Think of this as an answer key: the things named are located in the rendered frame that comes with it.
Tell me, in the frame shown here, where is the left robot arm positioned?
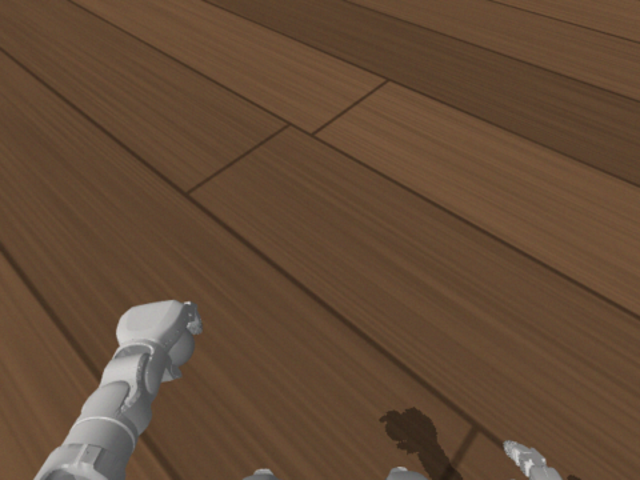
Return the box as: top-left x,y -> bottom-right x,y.
34,339 -> 167,480

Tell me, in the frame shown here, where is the right robot hand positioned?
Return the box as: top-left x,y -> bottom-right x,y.
503,440 -> 563,480

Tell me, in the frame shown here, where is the ball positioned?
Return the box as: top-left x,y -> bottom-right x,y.
168,328 -> 195,367

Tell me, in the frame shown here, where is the left robot hand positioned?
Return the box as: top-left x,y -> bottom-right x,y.
116,300 -> 203,382

